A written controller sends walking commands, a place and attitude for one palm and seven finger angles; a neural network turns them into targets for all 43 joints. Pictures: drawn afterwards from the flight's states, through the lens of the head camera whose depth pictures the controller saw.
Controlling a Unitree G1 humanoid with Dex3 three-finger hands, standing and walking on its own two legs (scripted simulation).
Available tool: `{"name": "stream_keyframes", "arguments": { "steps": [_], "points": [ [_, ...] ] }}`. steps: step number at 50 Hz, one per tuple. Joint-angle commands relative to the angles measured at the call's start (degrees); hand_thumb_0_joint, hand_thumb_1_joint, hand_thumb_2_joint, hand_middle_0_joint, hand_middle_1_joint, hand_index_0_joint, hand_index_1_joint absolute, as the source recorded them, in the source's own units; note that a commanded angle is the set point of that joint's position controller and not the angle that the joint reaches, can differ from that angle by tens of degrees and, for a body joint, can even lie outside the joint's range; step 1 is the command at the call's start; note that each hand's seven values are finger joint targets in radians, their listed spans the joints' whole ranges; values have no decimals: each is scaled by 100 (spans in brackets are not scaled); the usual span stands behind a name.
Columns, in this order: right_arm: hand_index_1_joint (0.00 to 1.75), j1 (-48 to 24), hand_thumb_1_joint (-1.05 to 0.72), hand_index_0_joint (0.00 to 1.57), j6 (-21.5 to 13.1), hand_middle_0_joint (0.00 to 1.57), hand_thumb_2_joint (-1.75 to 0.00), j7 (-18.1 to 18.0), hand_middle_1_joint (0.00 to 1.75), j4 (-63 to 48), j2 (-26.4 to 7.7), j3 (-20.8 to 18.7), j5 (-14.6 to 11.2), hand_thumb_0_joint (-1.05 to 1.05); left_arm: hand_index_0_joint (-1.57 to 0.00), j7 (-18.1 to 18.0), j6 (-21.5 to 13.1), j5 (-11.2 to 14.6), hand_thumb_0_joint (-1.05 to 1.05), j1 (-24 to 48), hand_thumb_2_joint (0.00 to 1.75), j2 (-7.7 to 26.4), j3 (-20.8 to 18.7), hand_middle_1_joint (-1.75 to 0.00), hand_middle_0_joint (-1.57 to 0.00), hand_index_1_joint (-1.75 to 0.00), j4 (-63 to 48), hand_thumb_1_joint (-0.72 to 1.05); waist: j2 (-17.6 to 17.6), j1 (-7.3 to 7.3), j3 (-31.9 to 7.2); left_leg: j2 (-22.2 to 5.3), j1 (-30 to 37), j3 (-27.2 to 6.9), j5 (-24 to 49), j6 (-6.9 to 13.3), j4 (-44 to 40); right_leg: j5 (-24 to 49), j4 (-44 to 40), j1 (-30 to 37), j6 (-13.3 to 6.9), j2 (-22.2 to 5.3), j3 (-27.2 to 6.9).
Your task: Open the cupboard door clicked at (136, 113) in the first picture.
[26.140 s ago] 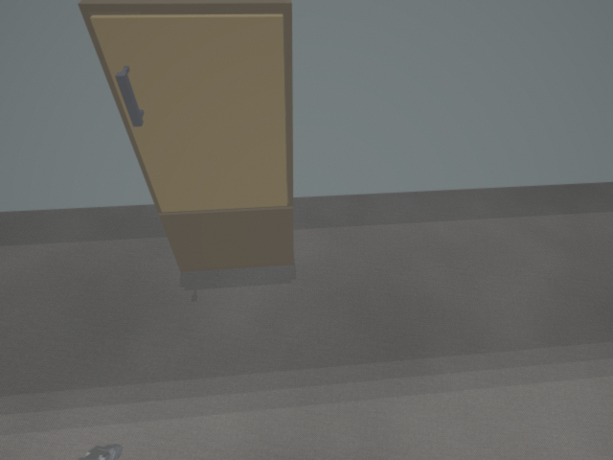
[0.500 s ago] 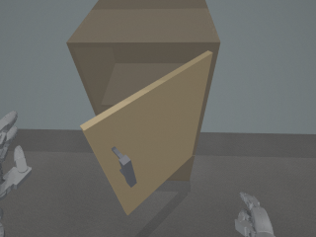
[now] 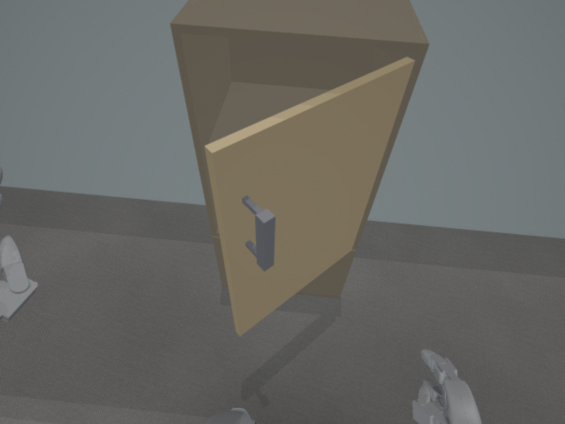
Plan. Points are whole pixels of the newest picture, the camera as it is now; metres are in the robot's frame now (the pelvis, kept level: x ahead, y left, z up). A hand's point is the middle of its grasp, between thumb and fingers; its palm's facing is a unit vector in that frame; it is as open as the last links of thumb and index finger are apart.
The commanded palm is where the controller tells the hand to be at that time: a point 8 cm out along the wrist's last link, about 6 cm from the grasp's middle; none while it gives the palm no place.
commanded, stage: step back with the hand held close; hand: left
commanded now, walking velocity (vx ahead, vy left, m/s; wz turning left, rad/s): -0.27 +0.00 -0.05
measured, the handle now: (257, 234) +0.39 +0.07 +0.03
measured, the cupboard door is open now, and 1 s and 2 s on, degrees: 45 45 45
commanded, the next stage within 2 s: stop stepping back and stand still in 0.38 s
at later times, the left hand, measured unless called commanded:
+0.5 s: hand out of the picture +0.11 +0.25 +0.20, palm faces +0.35 -0.86 -0.36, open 7.4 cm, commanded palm +0.04 +0.30 +0.19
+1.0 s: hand out of the picture +0.03 +0.20 +0.18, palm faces +0.29 -0.85 -0.43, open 7.4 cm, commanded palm -0.04 +0.26 +0.19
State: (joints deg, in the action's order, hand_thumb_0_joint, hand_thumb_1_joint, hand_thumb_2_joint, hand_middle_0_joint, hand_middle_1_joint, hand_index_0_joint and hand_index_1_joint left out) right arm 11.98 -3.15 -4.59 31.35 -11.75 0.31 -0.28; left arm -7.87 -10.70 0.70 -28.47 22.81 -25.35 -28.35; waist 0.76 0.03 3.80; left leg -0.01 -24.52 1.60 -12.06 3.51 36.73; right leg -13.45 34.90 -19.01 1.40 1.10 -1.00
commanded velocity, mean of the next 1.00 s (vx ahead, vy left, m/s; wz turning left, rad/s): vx -0.06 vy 0.03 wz -0.03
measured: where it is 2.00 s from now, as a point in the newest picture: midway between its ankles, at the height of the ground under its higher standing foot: outside the picture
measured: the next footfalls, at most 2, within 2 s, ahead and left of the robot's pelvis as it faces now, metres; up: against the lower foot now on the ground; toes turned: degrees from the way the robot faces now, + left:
left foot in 0.18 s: +0.08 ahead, +0.09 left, +0.00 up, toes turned +1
right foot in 0.60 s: -0.25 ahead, -0.09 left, +0.00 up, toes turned -8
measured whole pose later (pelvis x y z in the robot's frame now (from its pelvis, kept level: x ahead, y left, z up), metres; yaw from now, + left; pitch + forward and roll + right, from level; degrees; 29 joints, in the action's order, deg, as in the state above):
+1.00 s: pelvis -0.21 -0.02 +0.01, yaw -7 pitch -3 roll +1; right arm 14.6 -7.9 -3.6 36.2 -10.2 1.1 0.5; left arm -8.7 -8.9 2.2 -29.6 24.0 -23.2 -26.9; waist -2.7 4.1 -0.3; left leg 0.7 -19.3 2.9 -11.8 1.4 31.6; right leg -26.2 37.5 -14.5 -0.9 0.1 2.3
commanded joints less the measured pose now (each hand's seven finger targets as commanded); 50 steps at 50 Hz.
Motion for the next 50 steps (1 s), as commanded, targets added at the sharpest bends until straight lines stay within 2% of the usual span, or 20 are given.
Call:
{"name": "stream_keyframes", "arguments": {
  "steps": [1,3,7,9,10,11,15,21,26,28,30,31,33,37,39,42,44,48,49,50],
  "points": [
    [30,-463,-90,20,-388,20,-90,4,30,-828,-799,-412,22,0,-20,-151,-474,65,0,165,90,1059,-608,-30,-20,-30,-1493,90,-391,39,-527,-105,-43,-318,-1920,-187,-27,-1910,-1707,-510,-624,-836,-1547],
    [30,-346,-90,20,-333,20,-90,64,30,-560,-732,-396,58,0,-20,-247,-470,93,0,226,90,1095,-509,-30,-20,-30,-1577,90,-956,69,-733,111,1114,-146,-1182,-390,1690,-1909,-2313,-1666,-1088,-1700,-2103],
    [30,-528,-90,20,-261,20,-90,12,30,-550,-635,-245,26,0,-20,-296,-383,134,0,501,90,1204,-580,-30,-20,-30,-1484,90,-745,130,-495,16,1190,-68,-808,-354,-227,-585,-1465,-1244,-519,-1035,-867],
    [30,-705,-90,20,-370,20,-90,-84,30,-650,-956,-297,40,0,-20,-311,-521,119,0,534,90,1190,-677,-30,-20,-30,-1739,90,1664,40,-242,-1395,-184,-1924,-1316,181,-2286,-941,710,-525,-47,-1,-117],
    [30,-546,-90,20,-489,20,-90,-73,30,-584,-746,-308,149,0,-20,-359,-570,65,0,541,90,1227,-834,-30,-20,-30,-1717,90,2014,58,-545,-2139,-619,-2735,-1109,619,-2742,-1453,2396,-161,-20,309,-107],
    [30,-480,-90,20,-584,20,-90,-28,30,-452,-582,-356,173,0,-20,-355,-605,64,0,418,90,1239,-911,-30,-20,-30,-1489,90,1477,78,-837,-2247,-515,-2557,-1318,725,-2759,-1509,3312,-147,-78,242,-435],
    [30,-539,-90,20,-680,20,-90,161,30,-377,-707,-493,123,0,-20,-298,-538,191,0,-52,90,990,-707,-30,-20,-30,-1808,90,603,-2,-1209,-1814,752,-1608,206,594,-2032,-1418,3120,-687,-12,204,-272],
    [30,-609,-90,20,-747,20,-90,182,30,-216,-680,-343,137,0,-20,-286,-315,279,0,93,90,958,-400,-30,-20,-30,-1956,90,1428,66,-1278,-1423,991,-1279,-1565,103,-3095,-1793,1569,30,-85,442,434],
    [30,-510,-90,20,-641,20,-90,196,30,-285,-575,-282,149,0,-20,-220,-372,442,0,-428,90,1257,-729,-30,-20,-30,-1722,90,1658,-56,-1690,-876,1397,-461,-1045,-496,-2945,-1727,-1025,1058,-381,586,882],
    [30,-379,-90,20,-508,20,-90,205,30,-303,-520,-257,119,0,-20,-171,-412,429,0,-676,90,1611,-1003,-30,-20,-30,-1880,90,838,-3,-1685,-161,1763,313,-326,-719,-1322,-775,-2368,748,-694,-175,333],
    [30,-666,-90,20,-360,20,-90,182,30,-346,-540,-167,129,0,-20,-168,-491,459,0,-670,90,1932,-1247,-30,-20,-30,-2031,90,-723,-112,-1147,34,1099,55,-555,-546,1225,51,-2746,-368,-933,-1728,-1039],
    [30,-697,-90,20,-394,20,-90,179,30,-435,-577,-117,140,0,-20,-226,-487,472,0,-525,90,2070,-1443,-30,-20,-30,-2106,90,-674,-128,-1143,-34,168,-76,-817,-500,1823,1159,-2443,97,-1025,-2029,-1085],
    [30,-524,-90,20,-486,20,-90,182,30,-430,-687,-248,-92,0,-20,-87,-317,422,0,-207,90,1478,-960,-30,-20,-30,-1637,90,-1266,-10,-1045,-78,-615,-311,-462,-479,2000,1797,-1765,833,-805,-1496,-821],
    [30,-504,-90,20,-560,20,-90,-46,30,-132,-666,-115,-57,0,-20,-174,-221,294,0,332,90,1108,-570,-30,-20,-30,-430,90,-309,145,-443,62,965,300,172,-192,-528,2728,-965,604,-521,-1096,-180],
    [30,-350,-90,20,-648,20,-90,-120,30,-99,-910,-241,-55,0,-20,-173,-219,271,0,938,90,1044,-332,-30,-20,-30,-317,90,372,206,-609,-396,1893,-424,833,148,-1079,1866,200,175,-61,-590,130],
    [30,-299,-90,20,-774,20,-90,-54,30,-137,-786,-201,92,0,-20,-218,-303,152,0,1202,90,1201,-303,-30,-20,-30,-612,90,968,164,-646,-1837,1919,-3165,343,1008,-2195,-1779,1924,-966,-30,-59,-101],
    [30,-517,-90,20,-844,20,-90,27,30,-164,-713,-216,80,0,-20,-184,-319,98,0,936,90,1207,-353,-30,-20,-30,-1041,90,521,50,-495,-1596,465,-2496,-1501,767,-2673,-1663,1752,112,-148,-206,-179],
    [30,-666,-90,20,-731,20,-90,62,30,-455,-740,-252,47,0,-20,-253,-308,122,0,-565,90,1438,-881,-30,-20,-30,-1426,90,1267,-145,-644,-703,-1365,-655,-2790,57,-2298,-1170,-31,2319,-268,13,629],
    [30,-648,-90,20,-654,20,-90,79,30,-512,-649,-255,62,0,-20,-243,-346,84,0,-750,90,1315,-830,-30,-20,-30,-1365,90,843,-144,-526,-371,-1778,-314,-2689,-112,-1394,-1397,-522,2391,-404,-205,279],
    [30,-650,-90,20,-540,20,-90,97,30,-549,-537,-301,57,0,-20,-232,-354,62,0,-755,90,1423,-908,-30,-20,-30,-1244,90,-536,-140,-335,110,-1614,145,-2116,-297,698,-2677,-1816,1317,-754,-1096,-1289]
  ]
}}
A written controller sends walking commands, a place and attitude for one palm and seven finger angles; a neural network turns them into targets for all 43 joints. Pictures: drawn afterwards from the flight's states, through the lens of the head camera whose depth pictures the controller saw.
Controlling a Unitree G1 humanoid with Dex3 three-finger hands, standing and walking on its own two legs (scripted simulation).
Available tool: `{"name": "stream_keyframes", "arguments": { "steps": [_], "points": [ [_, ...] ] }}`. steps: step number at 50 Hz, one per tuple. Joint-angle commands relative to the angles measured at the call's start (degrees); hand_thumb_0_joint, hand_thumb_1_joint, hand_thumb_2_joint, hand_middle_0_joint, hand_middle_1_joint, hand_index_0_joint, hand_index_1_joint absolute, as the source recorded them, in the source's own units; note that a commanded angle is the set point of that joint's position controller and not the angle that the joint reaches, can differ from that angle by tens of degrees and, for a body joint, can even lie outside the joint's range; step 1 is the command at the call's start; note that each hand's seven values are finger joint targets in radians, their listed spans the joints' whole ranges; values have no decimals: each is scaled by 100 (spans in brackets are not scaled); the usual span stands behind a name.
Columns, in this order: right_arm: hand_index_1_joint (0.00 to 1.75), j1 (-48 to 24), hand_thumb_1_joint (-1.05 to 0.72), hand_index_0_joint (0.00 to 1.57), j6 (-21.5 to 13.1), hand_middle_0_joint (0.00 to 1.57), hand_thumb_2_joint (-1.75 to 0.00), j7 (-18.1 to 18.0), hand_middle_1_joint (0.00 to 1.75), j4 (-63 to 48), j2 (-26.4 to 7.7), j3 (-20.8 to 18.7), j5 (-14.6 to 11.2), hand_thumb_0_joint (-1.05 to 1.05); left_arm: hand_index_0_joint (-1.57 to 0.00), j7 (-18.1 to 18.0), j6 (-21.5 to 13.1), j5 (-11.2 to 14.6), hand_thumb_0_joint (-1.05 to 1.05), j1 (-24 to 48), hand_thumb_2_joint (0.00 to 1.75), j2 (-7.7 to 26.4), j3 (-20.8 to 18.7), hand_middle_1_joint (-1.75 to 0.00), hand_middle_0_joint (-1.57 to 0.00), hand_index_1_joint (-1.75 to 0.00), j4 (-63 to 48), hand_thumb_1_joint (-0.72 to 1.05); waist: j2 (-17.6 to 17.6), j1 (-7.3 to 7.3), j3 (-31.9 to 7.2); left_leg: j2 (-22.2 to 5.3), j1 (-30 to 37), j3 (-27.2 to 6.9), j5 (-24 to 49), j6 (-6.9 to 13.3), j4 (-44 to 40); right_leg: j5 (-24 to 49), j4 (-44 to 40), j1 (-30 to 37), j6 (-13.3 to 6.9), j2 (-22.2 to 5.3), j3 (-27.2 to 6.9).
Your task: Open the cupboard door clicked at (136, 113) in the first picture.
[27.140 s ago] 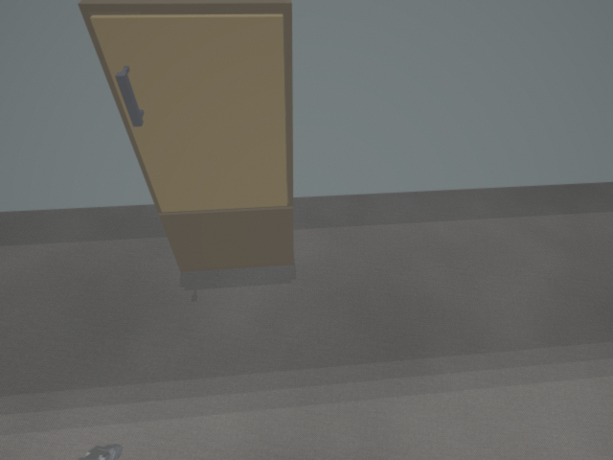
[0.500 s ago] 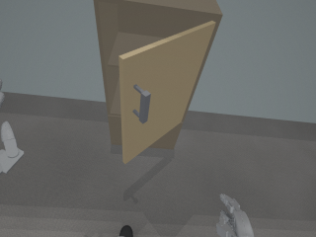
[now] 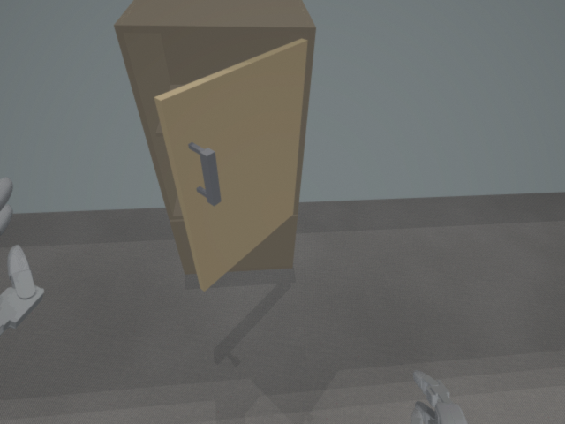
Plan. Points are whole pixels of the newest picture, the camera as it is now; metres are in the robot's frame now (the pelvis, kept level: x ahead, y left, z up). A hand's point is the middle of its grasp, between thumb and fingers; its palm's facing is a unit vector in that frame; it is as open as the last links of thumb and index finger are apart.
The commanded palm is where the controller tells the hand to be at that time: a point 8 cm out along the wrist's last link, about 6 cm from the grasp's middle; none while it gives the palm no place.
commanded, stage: stop stepping back and stand still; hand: left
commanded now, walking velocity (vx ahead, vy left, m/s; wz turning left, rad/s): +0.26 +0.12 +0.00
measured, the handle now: (204, 174) +0.59 +0.16 +0.03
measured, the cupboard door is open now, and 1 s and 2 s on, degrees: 45 45 45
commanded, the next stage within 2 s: let the arm hang, fingers relaxed in 1.20 s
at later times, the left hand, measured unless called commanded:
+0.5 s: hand out of the picture +0.20 +0.28 +0.18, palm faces +0.44 -0.77 -0.47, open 7.4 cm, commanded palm +0.13 +0.33 +0.19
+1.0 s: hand out of the picture +0.16 +0.30 +0.17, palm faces +0.45 -0.77 -0.45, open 7.4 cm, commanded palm +0.10 +0.34 +0.19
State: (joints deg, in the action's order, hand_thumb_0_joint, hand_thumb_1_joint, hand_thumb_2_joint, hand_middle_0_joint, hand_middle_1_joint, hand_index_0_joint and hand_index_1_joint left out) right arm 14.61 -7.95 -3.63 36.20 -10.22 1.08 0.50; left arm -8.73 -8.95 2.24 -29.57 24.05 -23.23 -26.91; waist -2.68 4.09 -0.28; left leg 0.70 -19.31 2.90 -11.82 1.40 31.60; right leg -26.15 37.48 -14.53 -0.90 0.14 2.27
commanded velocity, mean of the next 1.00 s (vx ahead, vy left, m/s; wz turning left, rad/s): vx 0.03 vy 0.03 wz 0.00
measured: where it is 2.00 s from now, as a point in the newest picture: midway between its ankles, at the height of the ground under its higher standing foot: outside the picture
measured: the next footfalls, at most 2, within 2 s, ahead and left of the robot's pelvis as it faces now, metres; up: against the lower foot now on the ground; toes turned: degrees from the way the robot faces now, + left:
left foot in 0.36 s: +0.02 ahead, +0.15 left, +0.00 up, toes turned +6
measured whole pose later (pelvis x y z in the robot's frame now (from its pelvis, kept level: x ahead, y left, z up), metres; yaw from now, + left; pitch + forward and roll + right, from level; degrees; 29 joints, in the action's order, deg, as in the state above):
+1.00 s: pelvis -0.03 +0.04 +0.02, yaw +2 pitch -1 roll -1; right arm 14.0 -6.4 -4.1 36.3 -12.1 0.3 0.1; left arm -9.2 -10.5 2.0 -30.7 21.8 -22.8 -26.9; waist 0.2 0.0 2.4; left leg -2.2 -12.1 3.9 -12.9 0.2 26.2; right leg -9.2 23.1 -12.6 0.4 -1.2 3.7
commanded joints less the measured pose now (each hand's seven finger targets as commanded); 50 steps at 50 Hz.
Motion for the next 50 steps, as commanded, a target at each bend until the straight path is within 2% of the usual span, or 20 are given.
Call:
{"name": "stream_keyframes", "arguments": {
  "steps": [1,2,3,5,6,8,12,14,16,18,19,20,21,23,26,28,34,39,43,50],
  "points": [
    [30,-897,-90,20,1,20,-90,-13,30,-988,-779,-442,-6,0,-20,-126,-546,-64,0,-309,90,1336,-1119,-30,-20,-30,-1527,90,-1022,-501,211,200,-2078,-198,-1754,-183,3215,-2488,-3241,-360,-991,-2290,-3794],
    [30,-840,-90,20,-17,20,-90,-12,30,-793,-891,-460,97,0,-20,-123,-655,-47,0,249,90,1315,-1115,-30,-20,-30,-1635,90,-474,-363,399,9,-2046,-535,-1162,-236,4027,-2474,-3360,-889,-972,-2375,-3683],
    [30,-774,-90,20,-40,20,-90,-6,30,-713,-861,-462,78,0,-20,-101,-727,-110,0,512,90,1326,-1201,-30,-20,-30,-1456,90,-384,-234,336,-78,-1922,-634,-954,-241,4211,-2595,-3328,-1124,-834,-2186,-3456],
    [30,-449,-90,20,-34,20,-90,-42,30,-619,-792,-400,42,0,-20,-31,-822,-73,0,116,90,1182,-1123,-30,-20,-30,-594,90,133,-180,162,-351,-1725,-499,-224,-239,3777,-1413,-2904,-777,-743,-1660,-2218],
    [30,-488,-90,20,-24,20,-90,-60,30,-578,-780,-374,31,0,-20,-16,-840,-77,0,173,90,1094,-1014,-30,-20,-30,-332,90,230,-194,126,-365,-1617,-402,-96,-219,3411,-865,-2787,-640,-684,-1524,-1808],
    [30,-609,-90,20,-104,20,-90,-122,30,-575,-818,-413,-42,0,-20,7,-868,-78,0,666,90,892,-658,-30,-20,-30,-134,90,-10,-223,191,-339,-1281,-226,-203,-158,2566,-261,-2709,-441,-505,-1480,-1416],
    [30,-610,-90,20,-290,20,-90,-172,30,-626,-808,-403,-20,0,-20,-122,-762,-125,0,450,90,724,-454,-30,-20,-30,-165,90,-912,-464,-105,-116,-262,316,-684,25,461,377,-2470,228,-433,-1351,-1176],
    [30,-619,-90,20,-359,20,-90,-155,30,-684,-804,-396,-3,0,-20,-175,-724,-93,0,385,90,725,-450,-30,-20,-30,-595,90,-957,-478,-314,-49,286,367,-470,70,-392,877,-2167,521,-380,-1266,-1046],
    [30,-587,-90,20,-361,20,-90,-141,30,-756,-884,-437,15,0,-20,-208,-759,-79,0,405,90,893,-633,-30,-20,-30,-1176,90,-253,-428,-527,-280,894,-6,66,139,-1041,1783,-1453,641,-156,-923,-797],
    [30,-645,-90,20,-321,20,-90,-120,30,-864,-1028,-501,-18,0,-20,-234,-779,-87,0,409,90,1062,-756,-30,-20,-30,-1702,90,924,-474,-819,-1072,1630,-836,1771,338,-776,2284,-654,117,103,-427,-432],
    [30,-625,-90,20,-306,20,-90,-82,30,-911,-995,-470,-44,0,-20,-240,-790,-81,0,364,90,1092,-822,-30,-20,-30,-1819,90,980,-500,-877,-1204,1561,-920,2426,347,-733,2187,-462,164,146,-287,-240],
    [30,-586,-90,20,-309,20,-90,-54,30,-888,-937,-461,-61,0,-20,-217,-759,-84,0,74,90,1071,-889,-30,-20,-30,-1603,90,1071,-478,-826,-1073,1441,-611,2777,261,-631,2213,-456,250,120,-187,-124],
    [30,-603,-90,20,-276,20,-90,-38,30,-885,-842,-392,-46,0,-20,-202,-750,-88,0,-12,90,1140,-980,-30,-20,-30,-1676,90,1500,-437,-750,-912,1246,-400,2883,182,-637,2375,-478,365,113,-170,15],
    [30,-627,-90,20,-281,20,-90,-7,30,-899,-845,-365,-52,0,-20,-175,-760,-79,0,73,90,1142,-985,-30,-20,-30,-1802,90,1546,-416,-557,-789,926,-211,2780,33,-565,2756,-608,607,75,-181,15],
    [30,-564,-90,20,-215,20,-90,35,30,-935,-813,-358,-108,0,-20,-158,-711,0,0,-168,90,920,-894,-30,-20,-30,-1277,90,711,-355,-645,-670,707,-102,2413,-108,-401,3899,-728,1006,37,-278,-197],
    [30,-561,-90,20,-165,20,-90,40,30,-942,-818,-363,-118,0,-20,-118,-653,52,0,-346,90,814,-847,-30,-20,-30,-996,90,601,-337,-639,-585,684,-36,2175,-178,-432,4153,-805,994,25,-329,-276],
    [30,-729,-90,20,-31,20,-90,-3,30,-1016,-792,-277,-104,0,-20,-55,-533,84,0,-101,90,775,-717,-30,-20,-30,-889,90,527,-376,-307,-624,318,-180,919,-128,-993,2781,-1185,884,145,-208,-234],
    [30,-792,-90,20,-92,20,-90,-63,30,-1024,-787,-267,-64,0,-20,-97,-521,22,0,278,90,879,-698,-30,-20,-30,-1225,90,569,-416,-261,-490,195,-216,-102,-89,-1231,2003,-1540,860,161,-209,-314],
    [30,-779,-90,20,-160,20,-90,-84,30,-1010,-818,-294,-51,0,-20,-151,-524,-25,0,323,90,945,-725,-30,-20,-30,-1437,90,853,-440,-307,-444,217,-223,-329,-91,-1347,1773,-1627,872,161,-163,-265],
    [30,-673,-90,20,-172,20,-90,-75,30,-930,-840,-338,-69,0,-20,-170,-520,-29,0,6,90,750,-643,-30,-20,-30,-924,90,590,-420,-153,-399,93,-233,-555,-127,-1349,1456,-1913,768,158,-187,-297]
  ]
}}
